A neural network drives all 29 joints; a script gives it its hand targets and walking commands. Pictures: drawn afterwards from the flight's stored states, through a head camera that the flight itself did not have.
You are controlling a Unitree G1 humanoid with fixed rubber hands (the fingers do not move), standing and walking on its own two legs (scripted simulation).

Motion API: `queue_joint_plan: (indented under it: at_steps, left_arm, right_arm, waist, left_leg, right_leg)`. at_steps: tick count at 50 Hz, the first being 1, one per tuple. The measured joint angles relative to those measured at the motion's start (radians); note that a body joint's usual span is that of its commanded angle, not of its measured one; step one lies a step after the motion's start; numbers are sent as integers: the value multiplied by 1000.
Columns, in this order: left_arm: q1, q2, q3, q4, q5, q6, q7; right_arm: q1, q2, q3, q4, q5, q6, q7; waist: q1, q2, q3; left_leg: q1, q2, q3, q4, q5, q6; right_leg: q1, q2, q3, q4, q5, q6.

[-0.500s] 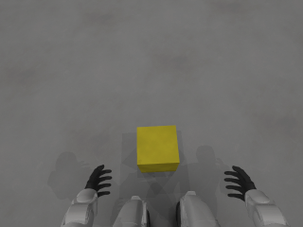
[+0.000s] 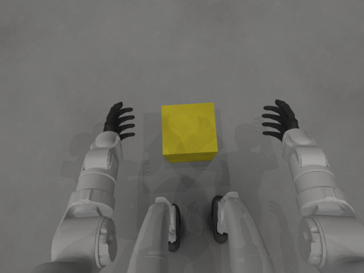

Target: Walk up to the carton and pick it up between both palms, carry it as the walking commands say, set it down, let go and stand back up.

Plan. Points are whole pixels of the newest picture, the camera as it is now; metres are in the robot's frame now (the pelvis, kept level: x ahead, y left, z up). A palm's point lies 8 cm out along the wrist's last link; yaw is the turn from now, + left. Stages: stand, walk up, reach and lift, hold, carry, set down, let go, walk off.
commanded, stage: reach and lift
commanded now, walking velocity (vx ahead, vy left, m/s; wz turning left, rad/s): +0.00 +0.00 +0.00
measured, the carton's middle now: (189, 135) +0.50 +0.01 -0.55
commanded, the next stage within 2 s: none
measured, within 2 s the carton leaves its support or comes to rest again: neither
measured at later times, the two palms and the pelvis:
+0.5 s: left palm (118, 90) +0.52 +0.19 -0.11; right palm (274, 86) +0.51 -0.21 -0.12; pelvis +0.01 -0.01 -0.02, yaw +1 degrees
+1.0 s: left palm (134, 111) +0.51 +0.18 -0.25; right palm (257, 109) +0.50 -0.20 -0.25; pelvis -0.01 +0.00 -0.13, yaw +1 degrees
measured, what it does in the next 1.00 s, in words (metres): lowers itself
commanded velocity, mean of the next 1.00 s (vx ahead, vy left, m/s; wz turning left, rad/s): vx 0.00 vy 0.00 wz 0.00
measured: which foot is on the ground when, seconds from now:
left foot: down 0.00-1.00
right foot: down 0.00-1.00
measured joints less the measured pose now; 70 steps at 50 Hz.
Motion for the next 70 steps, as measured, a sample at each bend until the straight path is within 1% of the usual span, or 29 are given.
queue_joint_plan:
  at_steps: [9,17,24,29,32,36,40,45,51,55,61,70]
  left_arm:
    - [-189,61,9,122,-23,-125,-8]
    - [-324,96,42,190,-25,-219,-28]
    - [-403,114,78,192,-9,-253,-47]
    - [-387,99,97,162,15,-263,-57]
    - [-366,86,104,155,28,-267,-60]
    - [-363,71,116,176,46,-269,-56]
    - [-397,72,117,204,49,-267,-39]
    - [-449,95,75,214,7,-260,-8]
    - [-486,129,4,194,-69,-240,29]
    - [-522,153,-32,199,-107,-219,44]
    - [-595,173,-54,259,-120,-210,50]
    - [-635,176,-74,307,-139,-247,60]
  right_arm:
    - [-173,-15,-33,83,33,-113,-37]
    - [-316,-26,-63,144,30,-199,-45]
    - [-400,-31,-107,146,-6,-231,-34]
    - [-382,-17,-137,120,-29,-241,-18]
    - [-360,-8,-148,124,-37,-248,-10]
    - [-358,-3,-160,159,-49,-253,-6]
    - [-390,-9,-160,186,-51,-255,-16]
    - [-438,-30,-129,183,-16,-252,-44]
    - [-476,-62,-71,164,62,-233,-76]
    - [-516,-86,-38,175,107,-213,-92]
    - [-593,-105,-14,245,130,-208,-99]
    - [-634,-104,6,299,150,-253,-115]
  waist:
    - [0,-9,-46]
    - [-3,-8,-72]
    - [-10,-7,-77]
    - [-12,-7,-97]
    - [-12,-6,-118]
    - [-10,-3,-146]
    - [-10,0,-156]
    - [-11,2,-133]
    - [-13,0,-85]
    - [-13,-5,-47]
    - [-9,-7,3]
    - [-9,-7,79]
  left_leg:
    - [-165,4,-9,10,17,-9]
    - [-261,2,-12,-23,42,-11]
    - [-329,-3,-12,-43,57,-10]
    - [-363,-5,-11,-51,60,-9]
    - [-389,-5,-11,-36,53,-8]
    - [-451,-5,-12,36,25,-7]
    - [-544,-4,-12,156,-17,-6]
    - [-666,-4,-12,315,-63,-3]
    - [-784,-2,-13,474,-98,-2]
    - [-837,2,-13,565,-117,-1]
    - [-903,6,-15,684,-144,0]
    - [-979,5,-13,831,-180,1]
  right_leg:
    - [-162,3,-9,7,16,-8]
    - [-257,3,-12,-26,39,-11]
    - [-324,-2,-11,-42,51,-11]
    - [-359,-3,-9,-50,54,-9]
    - [-384,-3,-8,-36,48,-8]
    - [-446,-4,-9,34,22,-7]
    - [-538,-7,-9,152,-19,-6]
    - [-661,-12,-9,308,-61,-7]
    - [-779,-16,-11,463,-92,-11]
    - [-833,-16,-13,549,-106,-13]
    - [-899,-16,-16,661,-125,-15]
    - [-978,-24,-16,808,-159,-20]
